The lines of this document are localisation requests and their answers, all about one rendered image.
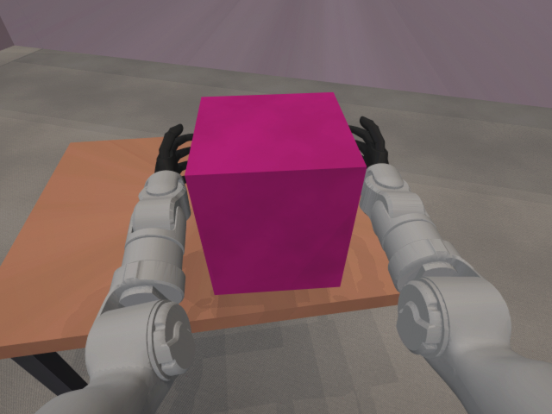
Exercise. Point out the robot left hand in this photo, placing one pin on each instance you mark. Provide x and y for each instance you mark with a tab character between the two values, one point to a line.
169	156

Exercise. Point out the table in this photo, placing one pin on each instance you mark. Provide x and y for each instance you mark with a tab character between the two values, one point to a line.
58	272

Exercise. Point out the robot right upper arm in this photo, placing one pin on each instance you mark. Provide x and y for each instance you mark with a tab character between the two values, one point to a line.
462	328

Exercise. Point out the robot right forearm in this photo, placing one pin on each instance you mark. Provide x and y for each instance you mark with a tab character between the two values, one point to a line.
406	232

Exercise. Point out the carton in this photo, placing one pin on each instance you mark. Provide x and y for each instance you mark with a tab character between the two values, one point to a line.
275	183

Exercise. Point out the robot left upper arm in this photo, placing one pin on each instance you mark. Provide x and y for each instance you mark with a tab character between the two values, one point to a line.
133	355

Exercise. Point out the robot left forearm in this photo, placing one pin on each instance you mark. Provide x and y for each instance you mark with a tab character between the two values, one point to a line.
153	254

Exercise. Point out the robot right hand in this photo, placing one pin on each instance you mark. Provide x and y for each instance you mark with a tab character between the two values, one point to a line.
373	146

